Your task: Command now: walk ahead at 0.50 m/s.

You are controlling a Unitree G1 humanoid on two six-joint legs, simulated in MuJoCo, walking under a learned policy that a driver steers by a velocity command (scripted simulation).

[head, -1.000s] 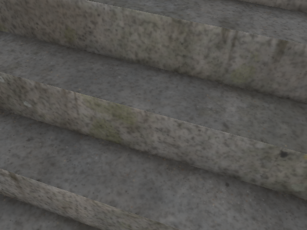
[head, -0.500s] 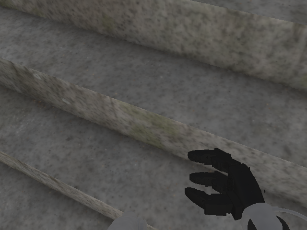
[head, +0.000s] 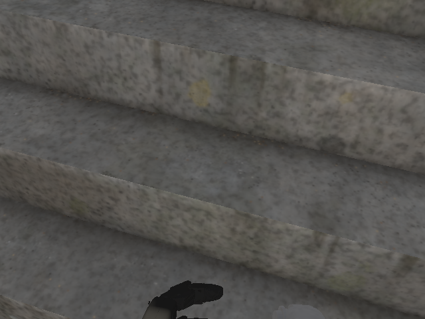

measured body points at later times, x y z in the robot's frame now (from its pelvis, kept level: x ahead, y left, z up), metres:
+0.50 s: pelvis +0.03 +0.03 +0.13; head -0.02 +0.04 +0.58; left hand +0.14 +0.26 +0.01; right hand +0.16 -0.19 +0.02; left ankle +0.04 +0.18 -0.41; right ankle +0.11 -0.13 -0.54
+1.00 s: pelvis -0.01 +0.15 +0.01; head +0.00 +0.16 +0.46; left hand +0.23 +0.30 -0.06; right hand +0.02 -0.15 -0.10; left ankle -0.04 +0.25 -0.74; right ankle +0.06 +0.04 -0.55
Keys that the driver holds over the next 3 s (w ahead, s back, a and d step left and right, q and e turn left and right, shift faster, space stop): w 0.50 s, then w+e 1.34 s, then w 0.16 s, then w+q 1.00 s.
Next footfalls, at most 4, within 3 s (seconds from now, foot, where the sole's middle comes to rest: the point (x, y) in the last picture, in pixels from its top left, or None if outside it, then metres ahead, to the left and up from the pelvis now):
0.10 right None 0.16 -0.14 -0.57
0.66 left None -0.04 0.24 -0.79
0.78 right None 0.10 0.03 -0.59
1.68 right None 0.10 -0.17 -0.59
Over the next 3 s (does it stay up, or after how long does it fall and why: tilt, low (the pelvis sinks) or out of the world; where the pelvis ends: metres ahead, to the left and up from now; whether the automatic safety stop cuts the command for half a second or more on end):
stays up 0.50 -0.44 0.59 its command is cut before an obstacle after 0.4 s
